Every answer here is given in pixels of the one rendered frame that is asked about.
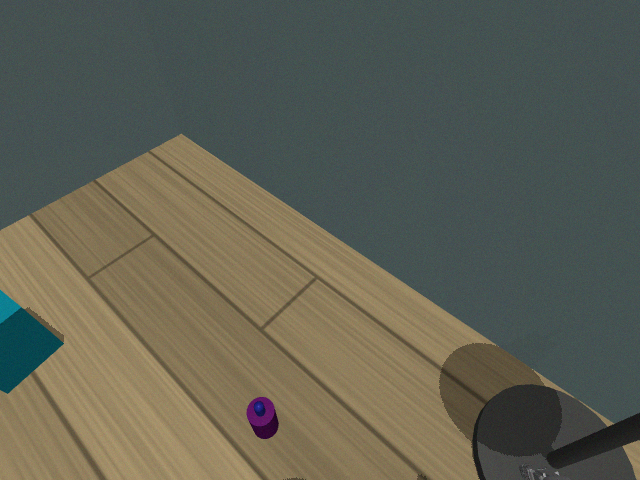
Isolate coat stand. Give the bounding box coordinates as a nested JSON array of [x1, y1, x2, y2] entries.
[[472, 384, 640, 480]]

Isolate right robot hand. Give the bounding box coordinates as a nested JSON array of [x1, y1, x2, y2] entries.
[[519, 464, 570, 480]]

